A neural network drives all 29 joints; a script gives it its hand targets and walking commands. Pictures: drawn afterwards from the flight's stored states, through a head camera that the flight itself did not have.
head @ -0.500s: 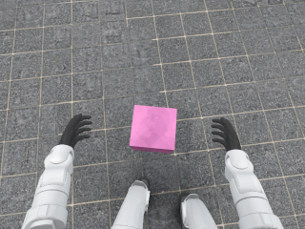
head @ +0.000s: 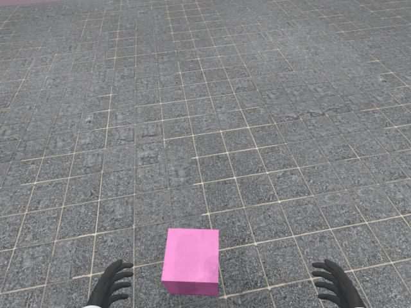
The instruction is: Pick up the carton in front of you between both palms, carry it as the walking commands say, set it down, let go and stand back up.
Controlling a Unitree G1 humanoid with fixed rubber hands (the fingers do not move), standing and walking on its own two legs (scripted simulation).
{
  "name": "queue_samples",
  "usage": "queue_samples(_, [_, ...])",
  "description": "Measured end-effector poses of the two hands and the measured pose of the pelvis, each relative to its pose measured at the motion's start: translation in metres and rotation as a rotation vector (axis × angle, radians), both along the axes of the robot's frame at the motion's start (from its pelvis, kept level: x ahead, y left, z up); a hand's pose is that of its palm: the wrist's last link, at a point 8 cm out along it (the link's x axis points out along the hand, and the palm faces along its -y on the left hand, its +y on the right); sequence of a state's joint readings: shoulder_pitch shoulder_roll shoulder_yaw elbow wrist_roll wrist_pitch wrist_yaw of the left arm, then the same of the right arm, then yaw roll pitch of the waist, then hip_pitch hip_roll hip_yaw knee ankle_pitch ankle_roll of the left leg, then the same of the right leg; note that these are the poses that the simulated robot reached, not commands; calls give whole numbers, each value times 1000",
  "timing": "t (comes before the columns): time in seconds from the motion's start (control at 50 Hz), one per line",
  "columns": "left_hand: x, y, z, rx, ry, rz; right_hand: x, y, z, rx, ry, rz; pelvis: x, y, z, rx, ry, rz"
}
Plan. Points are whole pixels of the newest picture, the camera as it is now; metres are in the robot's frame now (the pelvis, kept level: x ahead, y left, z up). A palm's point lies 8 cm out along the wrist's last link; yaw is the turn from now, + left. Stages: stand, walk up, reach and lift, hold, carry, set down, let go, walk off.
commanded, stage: let go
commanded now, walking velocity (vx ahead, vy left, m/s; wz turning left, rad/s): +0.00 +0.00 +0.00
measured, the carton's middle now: (193, 263) +0.40 +0.10 -0.65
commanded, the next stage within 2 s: stand in 0.34 s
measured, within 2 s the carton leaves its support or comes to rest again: neither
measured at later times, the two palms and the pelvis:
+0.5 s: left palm out of the picture +0.14 +0.29 -0.08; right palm out of the picture +0.14 -0.24 -0.11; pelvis +0.02 +0.02 -0.01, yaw +4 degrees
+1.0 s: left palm out of the picture +0.05 +0.31 -0.13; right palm (319, 303) +0.18 -0.21 -0.14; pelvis +0.04 +0.03 -0.03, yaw +10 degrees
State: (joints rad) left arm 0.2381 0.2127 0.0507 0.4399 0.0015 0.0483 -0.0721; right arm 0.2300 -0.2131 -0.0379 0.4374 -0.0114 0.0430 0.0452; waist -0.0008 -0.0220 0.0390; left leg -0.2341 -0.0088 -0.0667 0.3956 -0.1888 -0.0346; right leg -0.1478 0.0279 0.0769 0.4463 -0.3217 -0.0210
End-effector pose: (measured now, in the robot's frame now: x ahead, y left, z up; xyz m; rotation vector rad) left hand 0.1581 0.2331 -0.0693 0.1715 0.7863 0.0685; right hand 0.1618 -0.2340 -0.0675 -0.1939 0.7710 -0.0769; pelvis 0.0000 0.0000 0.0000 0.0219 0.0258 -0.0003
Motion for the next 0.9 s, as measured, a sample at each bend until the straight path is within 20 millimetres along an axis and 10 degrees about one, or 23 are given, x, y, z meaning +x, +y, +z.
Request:
queue_samples(0.4, [6,28,-1,96,-7,27,-7,7,-15,-49,50,-2,9,11,-6,-1,-33,27])
queue_samples(0.6, [-42,77,-26,182,84,198,-21,5,-57,-100,211,59,31,22,-21,-3,47,97])
queue_samples(0.9, [-94,74,-56,145,244,300,16,30,-74,-101,231,122,42,32,-33,-19,55,156])
